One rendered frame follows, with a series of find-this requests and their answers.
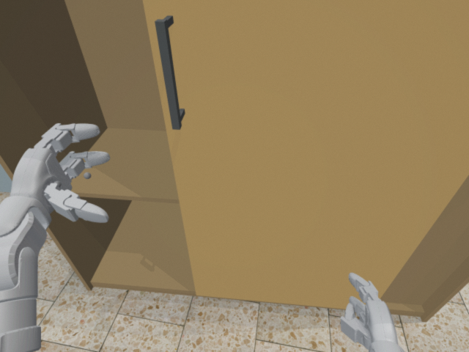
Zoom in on left robot hand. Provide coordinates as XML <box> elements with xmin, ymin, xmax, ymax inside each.
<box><xmin>10</xmin><ymin>123</ymin><xmax>110</xmax><ymax>223</ymax></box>

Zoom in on robot left forearm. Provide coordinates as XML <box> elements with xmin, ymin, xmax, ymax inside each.
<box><xmin>0</xmin><ymin>196</ymin><xmax>51</xmax><ymax>352</ymax></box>

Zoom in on handle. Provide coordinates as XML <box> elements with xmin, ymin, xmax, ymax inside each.
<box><xmin>155</xmin><ymin>15</ymin><xmax>185</xmax><ymax>130</ymax></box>

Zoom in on wardrobe door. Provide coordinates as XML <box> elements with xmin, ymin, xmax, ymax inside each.
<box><xmin>143</xmin><ymin>0</ymin><xmax>469</xmax><ymax>309</ymax></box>
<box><xmin>380</xmin><ymin>175</ymin><xmax>469</xmax><ymax>305</ymax></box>

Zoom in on right robot hand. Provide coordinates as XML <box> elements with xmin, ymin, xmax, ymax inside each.
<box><xmin>341</xmin><ymin>273</ymin><xmax>398</xmax><ymax>350</ymax></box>

